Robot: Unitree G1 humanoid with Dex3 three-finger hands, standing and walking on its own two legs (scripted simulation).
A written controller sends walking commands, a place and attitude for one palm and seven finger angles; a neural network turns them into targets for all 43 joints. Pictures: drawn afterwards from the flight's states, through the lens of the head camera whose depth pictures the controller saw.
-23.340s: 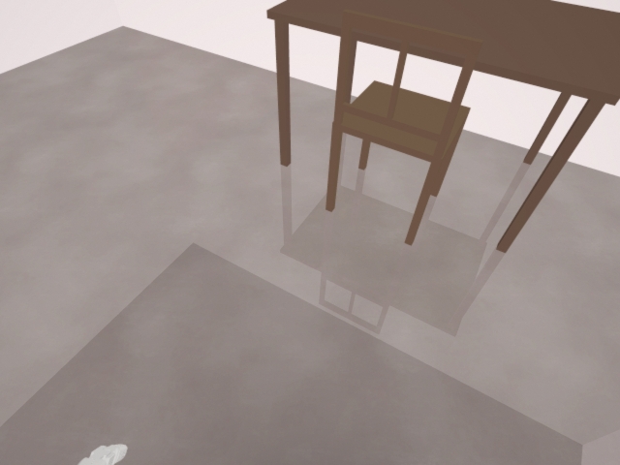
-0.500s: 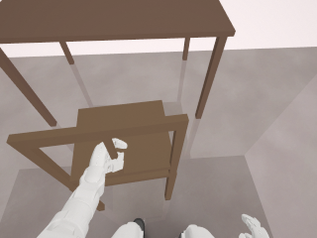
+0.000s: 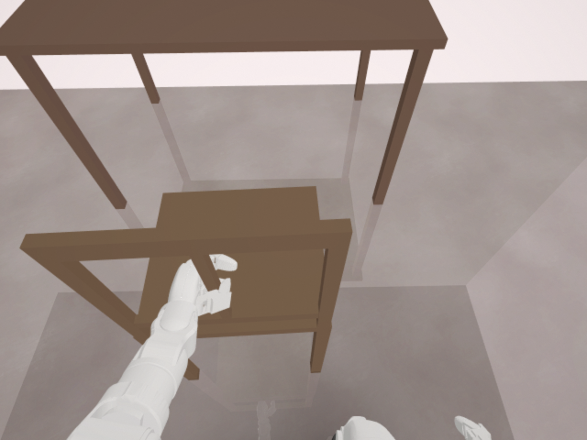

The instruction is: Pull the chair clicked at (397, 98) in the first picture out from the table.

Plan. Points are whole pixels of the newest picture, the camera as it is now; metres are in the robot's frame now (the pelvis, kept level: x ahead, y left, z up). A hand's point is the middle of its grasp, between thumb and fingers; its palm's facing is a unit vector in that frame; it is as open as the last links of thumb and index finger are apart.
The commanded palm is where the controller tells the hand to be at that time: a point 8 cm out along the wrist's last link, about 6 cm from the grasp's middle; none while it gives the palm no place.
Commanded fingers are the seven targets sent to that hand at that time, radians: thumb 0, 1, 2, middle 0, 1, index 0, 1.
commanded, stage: step backward, pulling the chair out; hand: left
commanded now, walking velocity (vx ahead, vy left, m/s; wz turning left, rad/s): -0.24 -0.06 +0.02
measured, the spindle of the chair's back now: (214, 287) +0.35 +0.14 -0.08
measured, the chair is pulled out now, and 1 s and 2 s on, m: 0.51 0.60 0.60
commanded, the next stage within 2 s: stop walking, hand still on the chair in 0.04 s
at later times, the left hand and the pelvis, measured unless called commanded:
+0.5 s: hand (221, 347) +0.25 +0.11 -0.06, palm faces -0.06 -0.98 -0.17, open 5.2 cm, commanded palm +0.24 +0.17 -0.05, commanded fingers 0.00 0.90 0.90 -0.50 -1.45 -0.50 -1.45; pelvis -0.03 +0.00 +0.01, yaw +0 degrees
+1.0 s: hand (221, 349) +0.25 +0.11 -0.06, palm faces -0.06 -0.98 -0.17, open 5.2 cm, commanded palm +0.23 +0.17 -0.05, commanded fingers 0.00 0.90 0.90 -0.50 -1.45 -0.50 -1.45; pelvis +0.00 +0.00 +0.01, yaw -1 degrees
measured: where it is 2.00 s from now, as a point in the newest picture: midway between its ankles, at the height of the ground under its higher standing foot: outside the picture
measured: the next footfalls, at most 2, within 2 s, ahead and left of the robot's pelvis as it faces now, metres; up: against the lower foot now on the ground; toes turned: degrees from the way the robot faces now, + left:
right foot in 0.02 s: +0.07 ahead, -0.13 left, +0.00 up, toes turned -4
